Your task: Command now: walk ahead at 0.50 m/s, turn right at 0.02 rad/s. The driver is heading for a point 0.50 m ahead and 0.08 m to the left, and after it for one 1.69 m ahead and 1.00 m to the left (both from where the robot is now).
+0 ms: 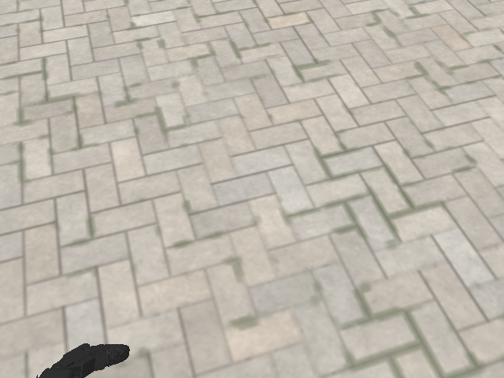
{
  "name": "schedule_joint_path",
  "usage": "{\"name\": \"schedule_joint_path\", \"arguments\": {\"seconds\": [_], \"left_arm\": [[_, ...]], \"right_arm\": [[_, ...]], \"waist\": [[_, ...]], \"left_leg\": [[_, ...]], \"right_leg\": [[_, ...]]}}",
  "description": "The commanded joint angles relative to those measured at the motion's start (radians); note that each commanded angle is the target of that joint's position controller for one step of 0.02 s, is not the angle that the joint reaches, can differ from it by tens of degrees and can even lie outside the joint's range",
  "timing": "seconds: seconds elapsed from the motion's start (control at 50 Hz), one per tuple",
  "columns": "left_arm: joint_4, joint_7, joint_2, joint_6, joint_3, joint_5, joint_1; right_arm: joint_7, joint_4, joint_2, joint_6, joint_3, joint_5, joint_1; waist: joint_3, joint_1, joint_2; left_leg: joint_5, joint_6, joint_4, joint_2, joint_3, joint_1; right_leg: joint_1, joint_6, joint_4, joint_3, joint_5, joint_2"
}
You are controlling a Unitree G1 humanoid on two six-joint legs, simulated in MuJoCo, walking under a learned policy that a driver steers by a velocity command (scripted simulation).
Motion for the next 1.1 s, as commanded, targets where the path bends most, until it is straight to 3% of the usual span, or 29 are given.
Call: {"name": "schedule_joint_path", "arguments": {"seconds": [0.02, 0.04, 0.06, 0.08, 0.1, 0.12, 0.14, 0.16, 0.18, 0.24, 0.3, 0.4, 0.5, 0.54, 0.58, 0.6, 0.62, 0.64, 0.66, 0.68, 0.7, 0.72, 0.74, 0.78, 0.9, 1.0, 1.06, 1.08, 1.1], "left_arm": [[-0.074, -0.007, 0.119, -0.023, 0.039, 0.001, -0.02], [-0.038, -0.002, 0.151, -0.023, 0.058, 0.006, 0.099], [0.005, 0.008, 0.204, -0.021, 0.08, 0.013, 0.267], [0.021, 0.016, 0.311, -0.014, 0.104, 0.028, 0.387], [0.04, 0.013, 0.261, -0.008, 0.092, 0.008, 0.426], [0.035, 0.014, 0.205, -0.007, 0.07, 0.002, 0.362], [0.025, 0.017, 0.173, -0.006, 0.059, 0.005, 0.288], [0.024, 0.014, 0.143, -0.008, 0.048, 0.013, 0.227], [0.023, 0.012, 0.117, -0.017, 0.041, 0.021, 0.186], [0.05, 0.011, 0.121, -0.042, 0.048, 0.028, 0.159], [0.086, 0.023, 0.14, -0.05, 0.055, 0.035, 0.184], [0.121, 0.04, 0.166, -0.041, 0.056, 0.026, 0.213], [0.173, 0.046, 0.193, -0.002, 0.066, 0.009, 0.292], [0.167, 0.055, 0.213, 0.018, 0.071, 0.005, 0.263], [0.152, 0.074, 0.232, 0.039, 0.077, 0.006, 0.238], [0.141, 0.08, 0.227, 0.039, 0.072, 0.0, 0.22], [0.115, 0.075, 0.159, 0.024, 0.049, 0.034, 0.266], [0.083, 0.049, 0.083, -0.005, 0.015, 0.044, 0.367], [0.098, 0.034, 0.198, -0.024, 0.042, 0.02, 0.283], [0.056, 0.034, 0.193, -0.028, 0.041, -0.008, 0.191], [0.057, 0.047, 0.17, -0.022, 0.038, 0.003, 0.166], [0.059, 0.059, 0.18, -0.008, 0.046, 0.019, 0.164], [0.057, 0.062, 0.18, 0.01, 0.048, 0.019, 0.182], [0.06, 0.068, 0.15, 0.029, 0.044, 0.025, 0.222], [0.033, 0.073, 0.134, 0.047, 0.036, 0.024, 0.125], [0.001, 0.059, 0.148, 0.04, 0.042, 0.016, 0.053], [0.015, 0.051, 0.164, 0.017, 0.057, 0.015, 0.121], [0.011, 0.056, 0.22, 0.016, 0.071, 0.03, 0.144], [-0.001, 0.065, 0.295, 0.031, 0.086, 0.052, 0.101]], "right_arm": [[-0.013, -0.033, -0.191, 0.006, -0.048, 0.005, -0.007], [-0.015, -0.035, -0.185, 0.011, -0.044, 0.005, -0.023], [-0.019, -0.05, -0.15, 0.011, -0.029, -0.007, -0.027], [-0.013, -0.081, -0.051, -0.007, 0.005, -0.025, 0.073], [-0.007, -0.068, -0.051, -0.026, 0.01, -0.012, 0.076], [0.0, -0.09, -0.146, -0.04, -0.017, 0.014, -0.015], [0.002, -0.11, -0.149, -0.043, -0.018, 0.024, -0.091], [0.0, -0.112, -0.137, -0.037, -0.018, 0.012, -0.119], [-0.002, -0.104, -0.129, -0.024, -0.025, 0.003, -0.104], [-0.008, -0.082, -0.079, 0.012, -0.021, 0.006, -0.055], [-0.012, -0.104, -0.074, 0.018, -0.026, 0.002, -0.12], [0.014, -0.148, -0.039, 0.005, -0.013, -0.003, -0.261], [0.046, -0.232, -0.028, 0.006, -0.005, -0.002, -0.387], [0.058, -0.253, -0.047, 0.007, -0.015, -0.006, -0.369], [0.059, -0.227, -0.103, 0.007, -0.046, -0.013, -0.204], [0.046, -0.196, -0.155, 0.006, -0.075, -0.015, -0.059], [0.018, -0.185, -0.248, 0.016, -0.096, -0.017, 0.017], [0.016, -0.236, -0.304, 0.013, -0.093, -0.032, -0.049], [0.019, -0.253, -0.228, 0.02, -0.08, -0.028, -0.036], [0.018, -0.257, -0.187, 0.019, -0.067, -0.021, -0.091], [0.016, -0.253, -0.164, 0.02, -0.063, -0.007, -0.14], [0.008, -0.261, -0.137, 0.025, -0.056, -0.003, -0.181], [0.005, -0.272, -0.14, 0.03, -0.055, -0.017, -0.2], [0.001, -0.277, -0.156, 0.032, -0.062, -0.027, -0.221], [-0.036, -0.276, -0.18, 0.072, -0.071, -0.009, -0.221], [-0.041, -0.281, -0.172, 0.095, -0.069, -0.011, -0.217], [-0.044, -0.296, -0.148, 0.099, -0.061, 0.003, -0.252], [-0.043, -0.301, -0.103, 0.097, -0.047, -0.007, -0.212], [-0.042, -0.307, -0.063, 0.093, -0.038, -0.014, -0.116]], "waist": [[0.001, 0.077, 0.123], [-0.072, 0.142, 0.112], [-0.2, 0.213, 0.081], [-0.364, 0.201, -0.13], [-0.441, 0.212, -0.238], [-0.275, 0.216, -0.143], [-0.163, 0.194, -0.086], [-0.082, 0.162, -0.036], [-0.052, 0.126, -0.057], [-0.024, 0.084, -0.065], [0.009, 0.095, -0.028], [0.042, 0.149, -0.009], [0.079, 0.192, 0.002], [0.057, 0.157, -0.025], [-0.055, 0.067, -0.062], [-0.131, -0.016, -0.033], [-0.243, -0.008, 0.151], [-0.433, 0.086, 0.317], [-0.502, -0.002, 0.116], [-0.357, 0.013, 0.089], [-0.211, 0.054, -0.003], [-0.156, 0.082, 0.003], [-0.128, 0.112, 0.036], [-0.129, 0.141, 0.072], [-0.181, 0.117, 0.12], [-0.142, 0.094, 0.18], [-0.13, 0.142, 0.192], [-0.165, 0.121, 0.098], [-0.141, 0.04, -0.183]], "left_leg": [[0.603, 0.135, 0.063, 0.288, -0.126, 0.013], [0.738, 0.113, 0.2, 0.249, -0.088, -0.011], [0.666, 0.079, 0.42, 0.2, -0.05, -0.14], [0.251, 0.009, 0.811, 0.064, 0.006, -0.528], [-0.261, -0.003, 0.992, -0.007, -0.099, -0.718], [-0.222, 0.01, 1.058, 0.059, -0.131, -0.816], [-0.13, 0.018, 1.031, 0.107, -0.104, -0.819], [-0.057, 0.012, 0.973, 0.14, -0.091, -0.783], [-0.004, 0.006, 0.922, 0.17, -0.103, -0.722], [0.082, -0.019, 0.886, 0.176, -0.117, -0.649], [0.223, -0.036, 0.777, 0.165, -0.153, -0.729], [0.442, -0.023, 0.503, 0.141, -0.071, -0.699], [0.327, 0.019, 0.386, 0.124, -0.012, -0.787], [0.225, 0.049, 0.364, 0.079, 0.044, -0.72], [0.185, 0.085, 0.353, -0.01, 0.102, -0.496], [0.329, 0.12, 0.256, -0.028, 0.072, -0.263], [0.7, 0.195, 0.296, 0.168, -0.195, 0.061], [0.893, 0.447, 0.242, 0.445, -0.73, 0.373], [0.874, 0.409, 0.217, 0.404, -0.637, 0.338], [0.844, 0.358, 0.21, 0.355, -0.483, 0.213], [0.797, 0.308, 0.176, 0.295, -0.391, 0.041], [0.752, 0.286, 0.145, 0.263, -0.345, -0.08], [0.746, 0.281, 0.115, 0.24, -0.324, -0.189], [0.803, 0.284, 0.1, 0.213, -0.286, -0.282], [0.603, 0.218, 0.138, 0.16, -0.293, -0.309], [0.413, 0.188, 0.183, 0.157, -0.42, -0.275], [0.366, 0.126, 0.274, 0.11, -0.465, -0.263], [0.159, 0.077, 0.392, 0.055, -0.411, -0.342], [-0.283, 0.008, 0.585, -0.112, -0.228, -0.551]], "right_leg": [[0.093, -0.043, -0.049, -0.028, -0.076, 0.034], [0.264, -0.071, -0.079, -0.055, -0.063, 0.06], [0.536, -0.117, -0.042, 0.008, -0.035, -0.007], [0.95, -0.26, -0.026, 0.4, -0.086, -0.268], [1.013, -0.326, -0.19, 0.708, -0.278, -0.343], [0.89, -0.273, -0.228, 0.605, -0.388, -0.305], [0.74, -0.238, -0.251, 0.465, -0.362, -0.272], [0.599, -0.221, -0.292, 0.367, -0.288, -0.233], [0.506, -0.205, -0.326, 0.294, -0.221, -0.202], [0.385, -0.203, -0.401, 0.149, -0.096, -0.177], [0.411, -0.197, -0.422, 0.049, 0.009, -0.176], [0.466, -0.151, -0.435, -0.101, 0.066, -0.152], [0.679, -0.137, -0.351, -0.144, 0.203, -0.217], [0.712, -0.111, -0.241, -0.178, 0.505, -0.218], [0.69, -0.073, 0.018, -0.203, 0.83, -0.188], [0.577, -0.029, 0.238, -0.222, 0.74, -0.14], [0.292, 0.028, 0.568, -0.219, 0.117, -0.052], [-0.059, 0.086, 0.93, -0.061, -0.682, 0.154], [-0.077, 0.066, 0.956, 0.109, -0.641, 0.08], [-0.114, 0.048, 0.897, 0.089, -0.57, 0.039], [-0.124, 0.053, 0.805, 0.061, -0.512, 0.005], [-0.087, 0.059, 0.734, 0.058, -0.471, -0.018], [-0.016, 0.065, 0.702, 0.058, -0.444, -0.021], [0.037, 0.091, 0.615, 0.042, -0.412, -0.002], [0.075, 0.128, 0.341, 0.055, -0.223, 0.045], [0.122, 0.109, 0.151, 0.085, -0.258, 0.084], [0.28, 0.061, -0.145, 0.076, -0.088, 0.067], [0.415, 0.001, -0.171, 0.191, 0.033, -0.094], [0.527, -0.149, -0.163, 0.415, 0.346, -0.298]]}}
